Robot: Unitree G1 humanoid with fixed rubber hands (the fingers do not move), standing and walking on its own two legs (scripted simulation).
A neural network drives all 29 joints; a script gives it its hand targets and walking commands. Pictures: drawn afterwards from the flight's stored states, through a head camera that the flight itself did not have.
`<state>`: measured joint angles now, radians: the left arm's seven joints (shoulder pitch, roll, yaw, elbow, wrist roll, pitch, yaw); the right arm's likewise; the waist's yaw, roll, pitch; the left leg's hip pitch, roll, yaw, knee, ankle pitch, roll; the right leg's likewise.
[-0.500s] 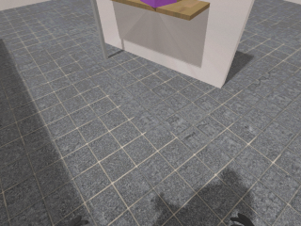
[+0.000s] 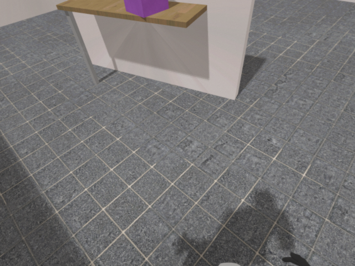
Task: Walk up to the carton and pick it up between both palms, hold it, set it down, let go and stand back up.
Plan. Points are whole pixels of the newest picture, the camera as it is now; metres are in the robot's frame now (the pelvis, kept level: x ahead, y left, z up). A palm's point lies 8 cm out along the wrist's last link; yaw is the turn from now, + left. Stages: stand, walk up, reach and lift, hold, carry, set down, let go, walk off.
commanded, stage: walk up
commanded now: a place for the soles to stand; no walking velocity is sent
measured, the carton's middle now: out of the picture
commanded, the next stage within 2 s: none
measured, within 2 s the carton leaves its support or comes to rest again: neither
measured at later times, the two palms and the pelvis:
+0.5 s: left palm (87, 238) +0.23 +0.25 -0.09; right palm (283, 201) +0.30 -0.27 -0.10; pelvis +0.20 -0.01 +0.00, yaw -10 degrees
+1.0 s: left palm (114, 113) +0.70 +0.26 -0.09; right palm (239, 172) +0.41 -0.18 -0.12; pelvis +0.49 +0.08 +0.00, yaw -20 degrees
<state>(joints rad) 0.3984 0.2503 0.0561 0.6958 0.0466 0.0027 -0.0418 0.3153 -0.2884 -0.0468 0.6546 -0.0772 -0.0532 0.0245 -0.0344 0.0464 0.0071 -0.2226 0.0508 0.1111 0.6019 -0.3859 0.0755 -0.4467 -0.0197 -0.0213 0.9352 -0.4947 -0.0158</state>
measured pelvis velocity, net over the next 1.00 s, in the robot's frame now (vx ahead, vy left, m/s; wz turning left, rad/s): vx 0.49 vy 0.08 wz -0.35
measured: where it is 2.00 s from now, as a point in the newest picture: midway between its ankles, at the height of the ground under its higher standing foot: (162, 159)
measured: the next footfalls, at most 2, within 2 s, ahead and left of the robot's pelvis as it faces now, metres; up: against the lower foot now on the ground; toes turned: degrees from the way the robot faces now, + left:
right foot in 0.14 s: +0.13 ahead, -0.17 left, +0.00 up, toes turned -9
left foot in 0.62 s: +0.51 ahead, +0.13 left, +0.00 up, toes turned -6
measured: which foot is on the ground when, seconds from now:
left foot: down 0.00-0.14, up 0.16-0.60, down 0.62-1.00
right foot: up 0.00-0.12, down 0.14-0.66, up 0.68-1.00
